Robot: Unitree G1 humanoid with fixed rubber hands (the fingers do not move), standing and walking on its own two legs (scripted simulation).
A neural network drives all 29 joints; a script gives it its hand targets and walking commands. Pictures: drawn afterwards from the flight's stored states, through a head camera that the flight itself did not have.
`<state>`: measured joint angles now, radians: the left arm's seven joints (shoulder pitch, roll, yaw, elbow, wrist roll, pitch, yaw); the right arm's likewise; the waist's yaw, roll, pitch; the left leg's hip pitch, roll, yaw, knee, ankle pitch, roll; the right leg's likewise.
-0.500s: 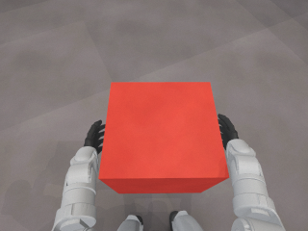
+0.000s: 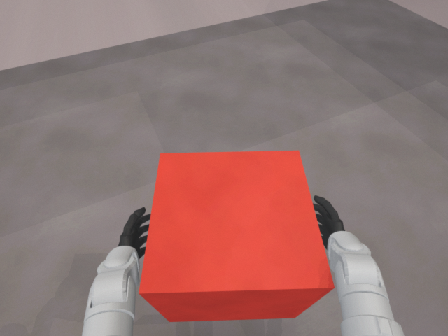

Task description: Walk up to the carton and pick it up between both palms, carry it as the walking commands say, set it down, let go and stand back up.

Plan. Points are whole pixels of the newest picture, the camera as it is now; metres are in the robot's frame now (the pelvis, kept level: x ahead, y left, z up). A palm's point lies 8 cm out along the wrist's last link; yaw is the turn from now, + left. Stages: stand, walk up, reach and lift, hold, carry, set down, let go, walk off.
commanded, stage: reach and lift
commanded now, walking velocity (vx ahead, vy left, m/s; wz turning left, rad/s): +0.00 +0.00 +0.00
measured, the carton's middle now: (231, 240) +0.33 -0.01 -0.08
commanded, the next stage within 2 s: hold in 1.26 s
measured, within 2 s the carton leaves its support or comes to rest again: neither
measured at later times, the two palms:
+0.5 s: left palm (121, 245) +0.28 +0.18 +0.04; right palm (350, 230) +0.29 -0.20 +0.05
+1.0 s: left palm (118, 244) +0.28 +0.18 +0.04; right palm (349, 238) +0.27 -0.20 +0.04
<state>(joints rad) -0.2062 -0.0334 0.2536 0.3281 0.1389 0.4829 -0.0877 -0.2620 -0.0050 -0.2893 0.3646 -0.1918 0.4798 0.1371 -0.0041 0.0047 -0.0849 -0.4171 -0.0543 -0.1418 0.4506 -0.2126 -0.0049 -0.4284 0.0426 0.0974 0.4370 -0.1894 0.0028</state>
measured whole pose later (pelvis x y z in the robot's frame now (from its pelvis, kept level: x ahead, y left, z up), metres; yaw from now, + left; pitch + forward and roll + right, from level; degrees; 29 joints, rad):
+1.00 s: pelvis +0.00 +0.00 +0.01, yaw -1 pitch -4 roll +0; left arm -0.18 -0.02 0.23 0.18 0.14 0.74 -0.12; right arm -0.19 0.00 -0.24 0.18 -0.17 0.73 0.11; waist 0.00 0.01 0.01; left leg -0.06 -0.04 -0.12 0.32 -0.18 0.00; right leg -0.07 0.04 0.11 0.30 -0.15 0.00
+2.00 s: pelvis +0.00 +0.00 +0.01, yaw -1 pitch -4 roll +0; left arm -0.12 0.00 0.20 0.12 0.12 0.73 -0.12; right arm -0.13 0.01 -0.21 0.11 -0.16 0.73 0.10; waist -0.01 0.01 0.02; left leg -0.05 -0.04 -0.12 0.31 -0.18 0.01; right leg -0.06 0.03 0.10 0.29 -0.15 0.00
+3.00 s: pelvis +0.13 +0.02 +0.01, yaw -2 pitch +6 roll -3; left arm 0.04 0.00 0.18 -0.38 -0.06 1.08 -0.01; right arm 0.05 0.05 -0.19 -0.41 0.00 1.06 0.00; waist -0.01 0.03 -0.21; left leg -0.02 0.05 0.09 0.24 -0.32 0.01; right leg -0.53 -0.07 -0.11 0.68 -0.24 0.01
